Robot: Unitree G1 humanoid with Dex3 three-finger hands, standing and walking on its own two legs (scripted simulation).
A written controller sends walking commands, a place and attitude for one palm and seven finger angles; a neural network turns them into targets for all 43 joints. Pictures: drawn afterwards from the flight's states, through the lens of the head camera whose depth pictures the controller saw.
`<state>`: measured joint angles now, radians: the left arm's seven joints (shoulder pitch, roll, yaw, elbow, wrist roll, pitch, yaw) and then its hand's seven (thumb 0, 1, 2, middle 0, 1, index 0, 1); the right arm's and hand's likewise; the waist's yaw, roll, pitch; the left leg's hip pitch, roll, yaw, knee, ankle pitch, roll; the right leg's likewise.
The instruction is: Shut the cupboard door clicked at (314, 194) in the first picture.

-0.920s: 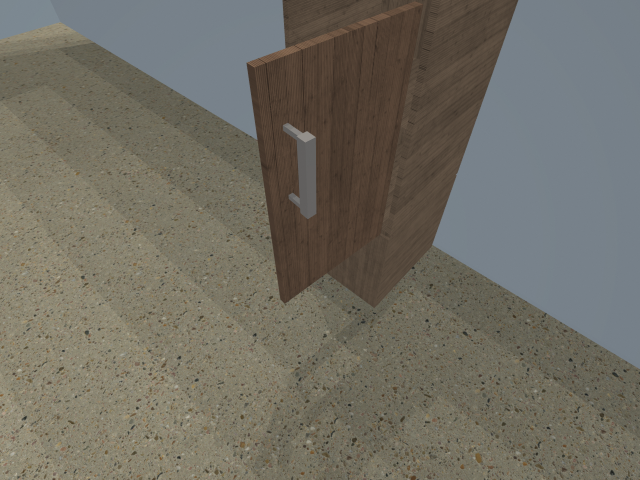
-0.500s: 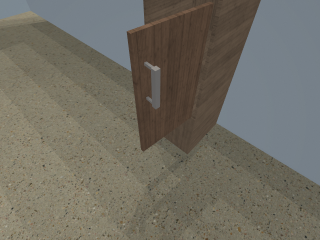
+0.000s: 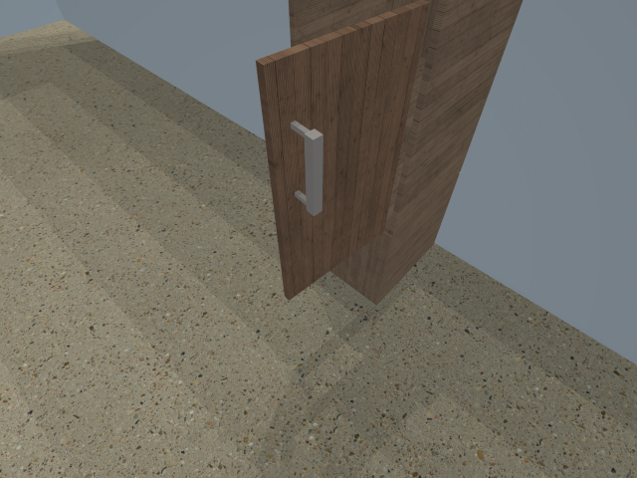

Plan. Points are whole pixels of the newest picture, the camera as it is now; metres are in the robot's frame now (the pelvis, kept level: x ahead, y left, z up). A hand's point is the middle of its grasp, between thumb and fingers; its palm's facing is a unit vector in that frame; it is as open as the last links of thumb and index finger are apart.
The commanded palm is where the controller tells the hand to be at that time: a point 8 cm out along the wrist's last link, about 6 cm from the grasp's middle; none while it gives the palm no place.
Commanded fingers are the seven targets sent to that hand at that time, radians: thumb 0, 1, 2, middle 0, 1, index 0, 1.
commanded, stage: walk around to get in front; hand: left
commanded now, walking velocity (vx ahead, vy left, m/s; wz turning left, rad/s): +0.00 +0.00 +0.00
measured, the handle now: (306, 170) +0.57 +0.05 +0.05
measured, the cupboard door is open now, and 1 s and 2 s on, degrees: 84 84 84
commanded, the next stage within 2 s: none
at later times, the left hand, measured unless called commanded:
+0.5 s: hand out of the picture +0.06 +0.18 -0.18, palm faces -0.14 -0.95 -0.27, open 7.4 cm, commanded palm none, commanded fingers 0.00 0.90 0.90 -0.20 -0.30 -0.20 -0.30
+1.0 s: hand out of the picture +0.12 +0.19 -0.19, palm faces -0.37 -0.90 -0.23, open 7.4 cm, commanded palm none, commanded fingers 0.00 0.90 0.90 -0.20 -0.30 -0.20 -0.30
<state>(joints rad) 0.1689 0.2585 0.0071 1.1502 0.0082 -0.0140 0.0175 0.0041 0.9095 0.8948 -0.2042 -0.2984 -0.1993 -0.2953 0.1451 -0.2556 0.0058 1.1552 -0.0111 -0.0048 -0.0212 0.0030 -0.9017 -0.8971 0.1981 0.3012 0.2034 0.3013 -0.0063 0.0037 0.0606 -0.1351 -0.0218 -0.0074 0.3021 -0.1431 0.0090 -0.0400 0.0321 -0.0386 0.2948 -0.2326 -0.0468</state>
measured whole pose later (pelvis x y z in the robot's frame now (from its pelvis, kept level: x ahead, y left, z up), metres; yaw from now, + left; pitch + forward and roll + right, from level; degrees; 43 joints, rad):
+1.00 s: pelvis -0.01 +0.02 -0.02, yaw -27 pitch +2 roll -1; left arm 0.22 0.26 0.09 0.94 0.03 0.07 0.00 0.01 0.91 0.89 -0.20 -0.30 -0.20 -0.30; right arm 0.07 -0.20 -0.03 0.88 -0.02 0.00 -0.04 0.00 -0.90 -0.90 0.20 0.30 0.20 0.30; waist 0.04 -0.05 0.09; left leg -0.30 0.03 -0.02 0.57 -0.28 -0.01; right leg -0.42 0.09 0.13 0.85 -0.48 0.03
